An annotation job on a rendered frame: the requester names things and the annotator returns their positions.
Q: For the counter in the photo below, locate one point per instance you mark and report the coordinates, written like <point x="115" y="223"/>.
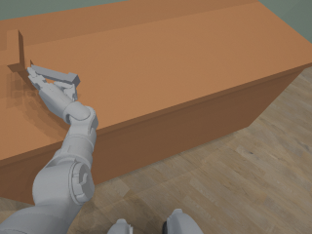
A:
<point x="163" y="76"/>

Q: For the tap lever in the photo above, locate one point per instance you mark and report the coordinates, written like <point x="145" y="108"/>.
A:
<point x="70" y="78"/>

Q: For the robot right thigh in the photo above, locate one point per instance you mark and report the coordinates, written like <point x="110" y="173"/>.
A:
<point x="181" y="223"/>

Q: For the robot left shin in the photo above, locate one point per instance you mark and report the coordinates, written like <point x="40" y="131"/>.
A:
<point x="121" y="220"/>

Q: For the robot left forearm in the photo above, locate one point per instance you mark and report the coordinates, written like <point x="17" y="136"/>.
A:
<point x="80" y="140"/>

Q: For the robot left upper arm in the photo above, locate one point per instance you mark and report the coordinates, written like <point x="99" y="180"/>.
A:
<point x="59" y="194"/>

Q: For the left robot hand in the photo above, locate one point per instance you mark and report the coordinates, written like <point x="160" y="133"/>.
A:
<point x="56" y="96"/>

